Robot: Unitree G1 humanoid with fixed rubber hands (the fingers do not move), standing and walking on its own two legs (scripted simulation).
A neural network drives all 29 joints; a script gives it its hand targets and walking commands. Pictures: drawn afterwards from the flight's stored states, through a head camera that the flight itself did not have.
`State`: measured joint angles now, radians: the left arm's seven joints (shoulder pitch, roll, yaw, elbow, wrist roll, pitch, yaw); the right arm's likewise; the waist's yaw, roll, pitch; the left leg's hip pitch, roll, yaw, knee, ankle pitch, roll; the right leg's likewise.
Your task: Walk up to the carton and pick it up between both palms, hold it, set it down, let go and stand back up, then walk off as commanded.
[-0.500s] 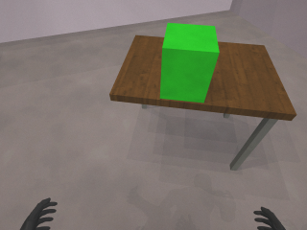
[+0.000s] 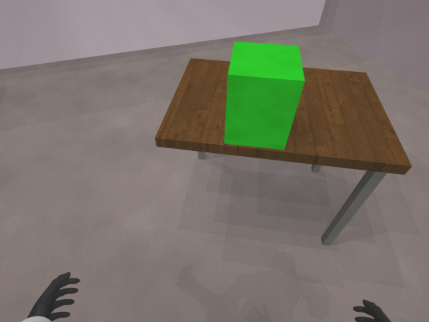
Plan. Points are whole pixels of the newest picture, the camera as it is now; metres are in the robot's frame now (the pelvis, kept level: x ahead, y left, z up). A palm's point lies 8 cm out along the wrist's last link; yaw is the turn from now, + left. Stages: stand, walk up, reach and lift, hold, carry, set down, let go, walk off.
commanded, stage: stand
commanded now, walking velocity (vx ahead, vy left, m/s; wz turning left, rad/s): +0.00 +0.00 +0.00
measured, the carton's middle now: (259, 96) +0.77 -0.09 +0.00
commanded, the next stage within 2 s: none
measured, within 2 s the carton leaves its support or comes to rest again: neither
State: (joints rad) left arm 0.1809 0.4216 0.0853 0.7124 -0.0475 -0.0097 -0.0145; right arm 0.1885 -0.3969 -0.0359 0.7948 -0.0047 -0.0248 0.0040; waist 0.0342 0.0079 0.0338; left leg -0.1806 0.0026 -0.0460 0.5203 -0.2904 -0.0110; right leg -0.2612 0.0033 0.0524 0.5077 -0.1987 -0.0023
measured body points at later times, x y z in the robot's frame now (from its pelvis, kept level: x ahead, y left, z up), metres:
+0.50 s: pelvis +0.00 +0.00 +0.00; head +0.00 -0.01 +0.45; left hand +0.13 +0.33 -0.07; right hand +0.13 -0.31 -0.10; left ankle +0.00 +0.13 -0.73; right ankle +0.05 -0.13 -0.73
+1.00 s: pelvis -0.01 +0.00 +0.00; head -0.01 -0.01 +0.45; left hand +0.12 +0.33 -0.07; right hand +0.12 -0.31 -0.10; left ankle +0.00 +0.13 -0.73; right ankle +0.05 -0.13 -0.73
